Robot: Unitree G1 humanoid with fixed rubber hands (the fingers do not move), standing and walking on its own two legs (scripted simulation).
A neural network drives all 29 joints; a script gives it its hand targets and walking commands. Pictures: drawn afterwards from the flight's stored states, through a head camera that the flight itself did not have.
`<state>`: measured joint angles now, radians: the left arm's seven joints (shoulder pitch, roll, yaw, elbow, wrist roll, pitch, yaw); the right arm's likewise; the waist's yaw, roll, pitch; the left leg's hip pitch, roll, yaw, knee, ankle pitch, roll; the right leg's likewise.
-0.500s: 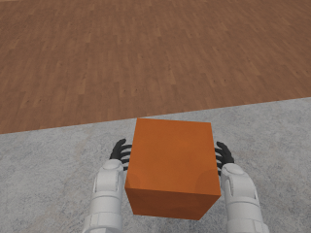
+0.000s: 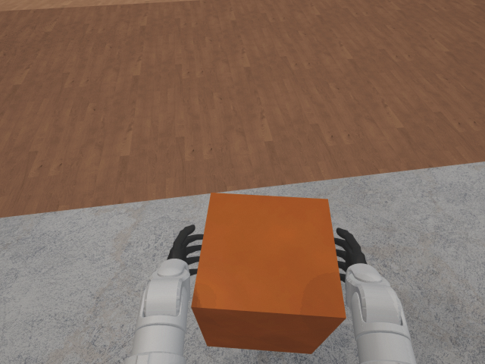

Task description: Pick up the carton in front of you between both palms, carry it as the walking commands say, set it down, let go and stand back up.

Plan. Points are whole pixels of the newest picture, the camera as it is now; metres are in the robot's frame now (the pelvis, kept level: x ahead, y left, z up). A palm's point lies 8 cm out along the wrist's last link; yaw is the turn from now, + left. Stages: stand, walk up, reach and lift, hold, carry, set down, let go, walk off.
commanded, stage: reach and lift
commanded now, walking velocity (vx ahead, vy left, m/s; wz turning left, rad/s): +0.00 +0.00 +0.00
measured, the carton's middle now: (263, 277) +0.30 +0.00 -0.03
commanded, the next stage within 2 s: hold in 0.16 s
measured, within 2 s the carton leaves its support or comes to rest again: neither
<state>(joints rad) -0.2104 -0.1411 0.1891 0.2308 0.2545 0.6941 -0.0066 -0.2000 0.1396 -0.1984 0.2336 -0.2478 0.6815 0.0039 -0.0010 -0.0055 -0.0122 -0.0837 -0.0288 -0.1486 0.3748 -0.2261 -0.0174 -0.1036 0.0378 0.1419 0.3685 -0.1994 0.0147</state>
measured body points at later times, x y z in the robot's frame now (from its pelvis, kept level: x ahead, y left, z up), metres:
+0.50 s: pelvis -0.01 +0.00 +0.00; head -0.05 +0.00 +0.45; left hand +0.29 +0.15 +0.04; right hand +0.29 -0.15 +0.04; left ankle -0.01 +0.14 -0.75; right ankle +0.01 -0.13 -0.75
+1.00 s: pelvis -0.01 +0.00 +0.00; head -0.05 +0.01 +0.45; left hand +0.29 +0.16 +0.04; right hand +0.29 -0.15 +0.04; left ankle -0.01 +0.13 -0.75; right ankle +0.01 -0.13 -0.75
